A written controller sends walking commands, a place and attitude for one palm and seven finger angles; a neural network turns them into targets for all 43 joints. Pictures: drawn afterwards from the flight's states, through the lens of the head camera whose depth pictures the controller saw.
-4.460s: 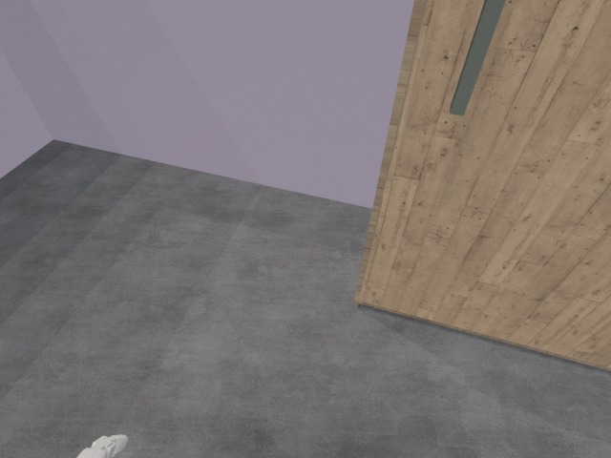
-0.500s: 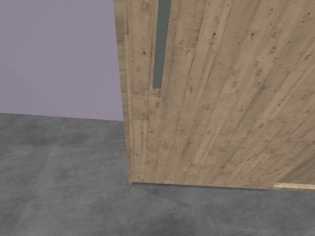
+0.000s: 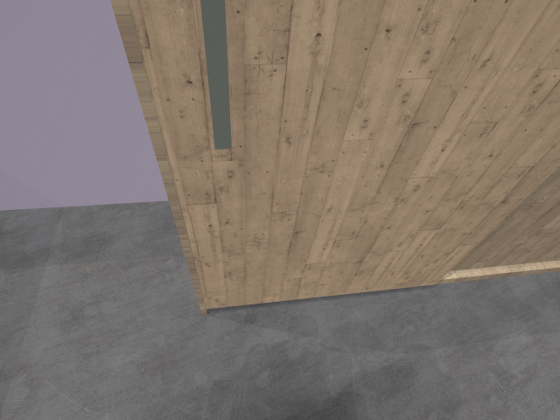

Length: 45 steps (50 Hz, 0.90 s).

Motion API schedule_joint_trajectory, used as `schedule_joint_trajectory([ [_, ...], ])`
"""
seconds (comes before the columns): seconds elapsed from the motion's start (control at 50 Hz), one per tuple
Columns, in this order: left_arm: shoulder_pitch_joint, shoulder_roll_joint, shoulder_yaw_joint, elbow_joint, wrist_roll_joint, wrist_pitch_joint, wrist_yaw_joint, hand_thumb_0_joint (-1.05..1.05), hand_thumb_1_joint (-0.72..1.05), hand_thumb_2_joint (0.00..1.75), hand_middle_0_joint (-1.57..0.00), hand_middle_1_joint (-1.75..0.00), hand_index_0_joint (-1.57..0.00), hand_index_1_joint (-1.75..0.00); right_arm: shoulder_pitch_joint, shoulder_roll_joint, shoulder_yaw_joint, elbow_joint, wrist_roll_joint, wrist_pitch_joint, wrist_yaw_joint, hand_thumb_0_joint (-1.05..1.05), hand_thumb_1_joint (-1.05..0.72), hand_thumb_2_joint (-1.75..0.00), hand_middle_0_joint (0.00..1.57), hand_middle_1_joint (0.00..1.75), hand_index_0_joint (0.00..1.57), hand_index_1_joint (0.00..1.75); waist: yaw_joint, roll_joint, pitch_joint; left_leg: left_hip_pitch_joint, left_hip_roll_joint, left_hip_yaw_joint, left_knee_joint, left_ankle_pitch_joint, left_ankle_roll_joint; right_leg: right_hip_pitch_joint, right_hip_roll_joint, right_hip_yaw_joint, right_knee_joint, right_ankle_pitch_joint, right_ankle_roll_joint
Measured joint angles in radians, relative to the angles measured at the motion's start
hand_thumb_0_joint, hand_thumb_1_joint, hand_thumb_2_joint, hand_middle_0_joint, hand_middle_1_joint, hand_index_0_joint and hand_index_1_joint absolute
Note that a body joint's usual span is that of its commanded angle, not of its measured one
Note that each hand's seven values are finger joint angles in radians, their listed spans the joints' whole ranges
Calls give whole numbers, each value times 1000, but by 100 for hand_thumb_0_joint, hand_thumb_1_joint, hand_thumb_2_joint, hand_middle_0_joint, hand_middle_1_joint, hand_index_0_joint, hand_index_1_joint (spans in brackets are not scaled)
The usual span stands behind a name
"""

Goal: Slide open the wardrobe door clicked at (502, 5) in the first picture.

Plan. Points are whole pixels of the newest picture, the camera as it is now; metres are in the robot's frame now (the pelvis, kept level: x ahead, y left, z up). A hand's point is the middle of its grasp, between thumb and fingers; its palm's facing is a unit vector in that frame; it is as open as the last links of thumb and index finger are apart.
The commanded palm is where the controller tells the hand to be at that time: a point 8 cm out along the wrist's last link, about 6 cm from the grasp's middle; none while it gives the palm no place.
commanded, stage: come to a stop and stand still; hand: left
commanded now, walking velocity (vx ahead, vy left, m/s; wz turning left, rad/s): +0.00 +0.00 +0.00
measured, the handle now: (216, 44) +0.52 +0.09 +0.25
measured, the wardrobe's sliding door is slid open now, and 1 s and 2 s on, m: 0.00 0.00 0.00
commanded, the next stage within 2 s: look again from close up in 0.60 s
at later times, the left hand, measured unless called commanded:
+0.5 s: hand out of the picture +0.05 +0.13 -0.18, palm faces +0.06 -0.97 -0.22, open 7.2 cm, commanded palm none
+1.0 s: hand out of the picture +0.00 +0.15 -0.19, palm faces +0.03 -0.98 -0.18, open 7.3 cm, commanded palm none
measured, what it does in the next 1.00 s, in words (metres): steps on the spot: right foot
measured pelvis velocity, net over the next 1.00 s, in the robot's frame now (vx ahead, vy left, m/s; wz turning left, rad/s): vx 0.00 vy -0.01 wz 0.01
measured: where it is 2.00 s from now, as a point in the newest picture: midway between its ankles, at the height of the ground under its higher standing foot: outside the picture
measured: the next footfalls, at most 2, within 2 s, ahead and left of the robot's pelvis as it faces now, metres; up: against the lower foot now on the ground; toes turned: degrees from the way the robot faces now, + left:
right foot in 0.06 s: +0.03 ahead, -0.15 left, +0.00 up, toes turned -4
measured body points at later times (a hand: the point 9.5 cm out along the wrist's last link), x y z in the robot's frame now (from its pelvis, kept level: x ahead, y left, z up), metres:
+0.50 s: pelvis +0.03 -0.05 +0.00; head +0.04 -0.05 +0.45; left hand +0.04 +0.18 -0.16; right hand +0.05 -0.28 -0.16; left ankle +0.00 +0.10 -0.75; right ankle -0.01 -0.15 -0.75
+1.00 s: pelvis +0.00 -0.01 -0.01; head +0.00 -0.01 +0.44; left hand +0.00 +0.20 -0.17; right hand +0.02 -0.24 -0.17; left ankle +0.00 +0.09 -0.75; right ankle -0.01 -0.15 -0.75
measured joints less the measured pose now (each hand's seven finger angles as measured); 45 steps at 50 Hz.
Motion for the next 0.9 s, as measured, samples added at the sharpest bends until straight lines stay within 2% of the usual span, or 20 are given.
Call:
schedule_joint_trajectory([
  [0.06,-38,-8,-8,-17,-4,-34,6,0,92,90,-20,-30,-20,-30,7,-7,-6,10,9,2,10,0,-90,-90,20,30,21,30,2,4,-14,-22,-7,1,66,-40,-26,95,-12,-13,-208,141,-13],
  [0.12,-58,-41,-24,-5,-4,-62,19,0,92,90,-20,-30,-20,-30,-18,-32,-6,15,19,15,17,1,-90,-90,20,30,20,30,-4,61,-23,-42,20,-25,138,-121,-37,116,14,-39,-203,95,-35],
  [0.18,-54,-64,-35,-1,-4,-75,25,0,92,90,-20,-30,-20,-30,-55,-39,-5,4,18,27,20,1,-90,-90,20,30,20,30,6,72,-37,-67,22,-30,190,-164,-37,140,20,-57,-211,88,-51],
  [0.22,-47,-74,-40,5,-6,-76,28,0,92,90,-20,-30,-20,-30,-87,-41,-4,-5,20,23,21,1,-90,-90,20,30,20,30,17,71,-35,-71,27,-32,177,-123,-39,157,28,-67,-212,84,-57],
  [0.26,-32,-82,-36,11,-16,-76,33,-1,92,90,-20,-30,-20,-30,-119,-43,-4,-13,21,16,20,0,-90,-90,20,30,20,30,29,70,-32,-58,34,-37,129,-12,-41,167,38,-74,-200,72,-59],
  [0.34,-2,-47,-18,15,-19,-70,41,-4,95,90,-21,-30,-20,-30,-172,-32,1,-17,15,7,19,1,-91,-90,20,30,20,30,60,28,-49,-18,27,-22,79,-9,-58,185,32,-63,-214,70,-62],
  [0.38,14,-34,-19,23,-14,-66,40,-4,96,90,-21,-30,-20,-30,-189,-46,-1,-17,13,7,13,2,-93,-90,20,30,20,30,70,25,-48,-7,26,-19,55,-2,-60,192,32,-61,-233,78,-62],
  [0.48,70,-18,-29,57,-9,-62,36,-3,95,90,-20,-30,-20,-30,-220,-77,-2,-30,19,2,16,2,-93,-90,20,30,20,30,78,35,-28,14,26,-9,14,17,-61,203,35,-53,-262,93,-64],
  [0.58,125,-25,-40,91,-7,-57,34,-1,93,90,-20,-30,-20,-30,-228,-83,4,-31,22,7,19,1,-92,-90,20,30,20,30,85,42,-14,30,26,-3,-11,28,-62,214,36,-49,-279,101,-65],
  [0.7,164,-46,-51,111,-7,-58,33,0,92,90,-20,-30,-20,-30,-219,-75,12,-16,25,13,20,1,-92,-90,20,30,20,30,93,43,-12,45,23,-1,-26,36,-60,227,34,-48,-291,108,-63],
  [0.78,181,-76,-61,78,6,-93,50,0,91,90,-20,-30,-20,-30,-221,-93,6,-70,28,21,35,1,-92,-90,20,30,20,30,94,66,0,-68,19,-28,168,-43,-18,184,43,-45,-268,118,-56],
  [0.86,180,-82,-70,62,4,-86,43,0,91,90,-20,-30,-20,-30,-207,-96,4,-107,25,-1,37,1,-92,-90,20,30,20,30,75,70,-1,-71,-7,-32,140,-29,-5,146,28,-44,-190,87,-42],
  [0.9,173,-75,-67,55,2,-74,42,0,91,90,-20,-30,-20,-30,-188,-88,11,-110,20,-6,35,1,-93,-90,20,30,20,30,80,53,-14,-69,-24,-24,145,-28,2,142,10,-36,-173,79,-30],
])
